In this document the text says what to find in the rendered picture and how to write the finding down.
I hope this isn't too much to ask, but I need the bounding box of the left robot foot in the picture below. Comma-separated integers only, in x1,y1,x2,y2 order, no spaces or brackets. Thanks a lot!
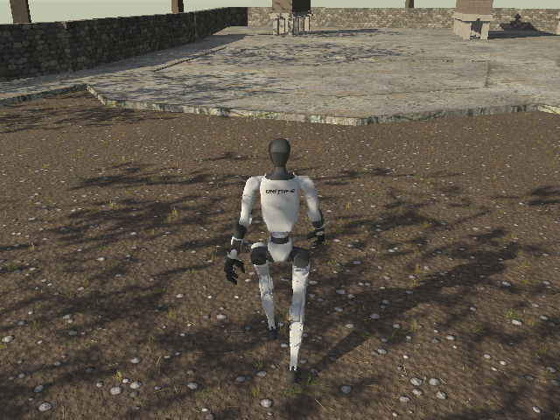
266,321,278,340

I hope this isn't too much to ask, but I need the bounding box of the robot right forearm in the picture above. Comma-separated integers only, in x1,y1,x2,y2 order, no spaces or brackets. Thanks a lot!
312,209,325,235

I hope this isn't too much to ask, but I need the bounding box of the robot right upper arm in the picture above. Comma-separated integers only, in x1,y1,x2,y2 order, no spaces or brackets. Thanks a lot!
298,176,321,222

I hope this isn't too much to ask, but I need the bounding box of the robot left upper arm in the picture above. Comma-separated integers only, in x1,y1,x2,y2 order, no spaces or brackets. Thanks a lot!
239,176,262,226

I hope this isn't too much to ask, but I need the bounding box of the robot left forearm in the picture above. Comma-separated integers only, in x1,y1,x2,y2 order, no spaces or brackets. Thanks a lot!
227,212,247,259

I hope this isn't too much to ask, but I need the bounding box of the right robot shin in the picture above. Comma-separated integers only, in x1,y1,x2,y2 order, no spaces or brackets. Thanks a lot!
290,306,305,372

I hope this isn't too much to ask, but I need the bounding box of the robot right hand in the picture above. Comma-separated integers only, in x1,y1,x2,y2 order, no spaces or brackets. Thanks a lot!
304,231,325,247

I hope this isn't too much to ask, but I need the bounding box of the robot left hand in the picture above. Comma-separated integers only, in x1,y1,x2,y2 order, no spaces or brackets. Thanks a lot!
224,257,245,284

